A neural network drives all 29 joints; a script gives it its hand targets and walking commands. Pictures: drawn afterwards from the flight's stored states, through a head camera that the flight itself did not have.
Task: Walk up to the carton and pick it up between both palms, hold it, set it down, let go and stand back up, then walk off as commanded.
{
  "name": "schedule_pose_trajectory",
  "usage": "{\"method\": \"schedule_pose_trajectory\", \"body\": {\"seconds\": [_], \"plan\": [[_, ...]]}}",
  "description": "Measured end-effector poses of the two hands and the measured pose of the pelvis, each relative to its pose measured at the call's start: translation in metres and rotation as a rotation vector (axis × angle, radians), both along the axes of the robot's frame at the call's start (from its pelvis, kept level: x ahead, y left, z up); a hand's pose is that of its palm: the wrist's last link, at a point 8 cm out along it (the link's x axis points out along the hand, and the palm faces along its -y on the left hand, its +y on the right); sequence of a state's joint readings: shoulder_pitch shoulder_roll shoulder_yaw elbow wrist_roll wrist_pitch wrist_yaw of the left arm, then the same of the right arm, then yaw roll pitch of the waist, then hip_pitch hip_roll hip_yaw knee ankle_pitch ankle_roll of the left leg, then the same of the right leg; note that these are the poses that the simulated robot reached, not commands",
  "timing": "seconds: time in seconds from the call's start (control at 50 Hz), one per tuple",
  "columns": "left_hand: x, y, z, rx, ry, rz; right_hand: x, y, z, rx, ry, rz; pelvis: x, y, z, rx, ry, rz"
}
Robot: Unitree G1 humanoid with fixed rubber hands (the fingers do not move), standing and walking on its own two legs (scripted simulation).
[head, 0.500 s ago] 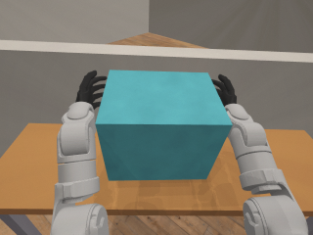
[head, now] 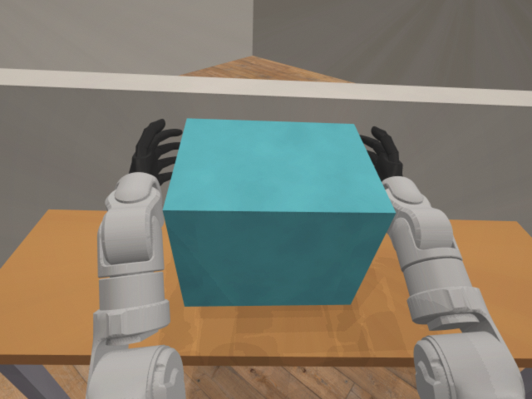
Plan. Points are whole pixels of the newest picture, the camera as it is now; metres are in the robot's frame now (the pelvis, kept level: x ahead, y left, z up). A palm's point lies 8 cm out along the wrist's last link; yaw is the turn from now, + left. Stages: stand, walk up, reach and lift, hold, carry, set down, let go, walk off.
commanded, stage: hold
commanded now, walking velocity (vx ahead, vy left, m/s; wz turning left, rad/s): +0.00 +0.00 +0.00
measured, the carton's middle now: (270, 213) +0.34 +0.00 +0.17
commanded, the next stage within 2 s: set down in 0.84 s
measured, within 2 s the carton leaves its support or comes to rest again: neither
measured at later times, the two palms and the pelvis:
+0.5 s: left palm (146, 175) +0.35 +0.17 +0.23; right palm (385, 179) +0.36 -0.16 +0.22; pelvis +0.00 +0.00 +0.00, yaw +0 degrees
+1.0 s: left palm (144, 181) +0.34 +0.17 +0.22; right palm (386, 187) +0.35 -0.16 +0.21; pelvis +0.00 +0.00 +0.00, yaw +1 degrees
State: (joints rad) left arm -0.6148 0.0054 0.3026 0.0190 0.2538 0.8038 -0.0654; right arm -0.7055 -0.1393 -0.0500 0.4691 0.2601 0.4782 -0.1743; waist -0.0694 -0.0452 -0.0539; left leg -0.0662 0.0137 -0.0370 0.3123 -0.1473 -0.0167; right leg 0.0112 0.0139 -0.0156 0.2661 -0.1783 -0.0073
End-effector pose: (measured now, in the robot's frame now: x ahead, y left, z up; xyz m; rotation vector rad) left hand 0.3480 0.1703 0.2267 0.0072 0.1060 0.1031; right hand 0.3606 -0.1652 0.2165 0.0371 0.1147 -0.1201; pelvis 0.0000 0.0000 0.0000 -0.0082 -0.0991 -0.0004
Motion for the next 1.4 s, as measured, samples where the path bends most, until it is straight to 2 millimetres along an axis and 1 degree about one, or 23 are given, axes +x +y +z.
{"method": "schedule_pose_trajectory", "body": {"seconds": [0.6, 0.74, 0.86, 0.98, 1.04, 1.1, 1.18, 1.24, 1.3, 1.4], "plan": [[0.001, 0.001, 0.0, -0.004, 0.002, -0.001, 0.001, 0.0, 0.001, 0.002, 0.004, -0.001, 0.001, 0.0, 0.0, 0.0, -0.003, -0.001], [0.0, 0.0, -0.002, -0.002, 0.006, -0.001, 0.0, 0.0, -0.001, 0.002, 0.009, -0.001, 0.001, 0.0, 0.0, 0.0, -0.003, 0.0], [-0.002, 0.001, 0.0, 0.001, -0.004, 0.003, -0.001, 0.001, 0.0, 0.007, 0.0, 0.003, 0.0, 0.0, 0.0, 0.0, -0.003, 0.001], [-0.007, 0.003, -0.003, -0.029, -0.009, -0.013, -0.011, 0.002, -0.003, 0.022, 0.0, -0.011, 0.0, 0.002, 0.0, 0.002, -0.013, 0.012], [-0.005, 0.004, -0.002, -0.032, -0.019, -0.021, -0.012, 0.003, -0.004, 0.022, -0.011, -0.021, -0.001, 0.005, 0.0, 0.002, -0.011, 0.009], [-0.002, 0.005, 0.004, -0.025, -0.053, -0.027, -0.011, 0.005, 0.0, 0.02, -0.049, -0.028, -0.003, 0.008, 0.0, 0.002, -0.008, 0.006], [0.009, 0.007, 0.01, 0.0, -0.088, -0.054, -0.006, 0.006, 0.003, -0.005, -0.098, -0.048, -0.004, 0.01, 0.0, 0.005, -0.023, 0.006], [0.019, 0.008, 0.007, 0.016, -0.096, -0.086, -0.003, 0.007, -0.004, -0.015, -0.112, -0.068, -0.003, 0.013, 0.0, 0.008, -0.038, 0.008], [0.023, 0.008, -0.001, 0.035, -0.106, -0.104, -0.003, 0.007, -0.018, -0.02, -0.122, -0.083, 0.001, 0.015, 0.0, 0.008, -0.05, 0.006], [0.027, 0.004, -0.026, 0.042, -0.088, -0.12, -0.006, 0.005, -0.048, -0.018, -0.109, -0.107, 0.008, 0.018, 0.0, 0.006, -0.062, -0.001]]}}
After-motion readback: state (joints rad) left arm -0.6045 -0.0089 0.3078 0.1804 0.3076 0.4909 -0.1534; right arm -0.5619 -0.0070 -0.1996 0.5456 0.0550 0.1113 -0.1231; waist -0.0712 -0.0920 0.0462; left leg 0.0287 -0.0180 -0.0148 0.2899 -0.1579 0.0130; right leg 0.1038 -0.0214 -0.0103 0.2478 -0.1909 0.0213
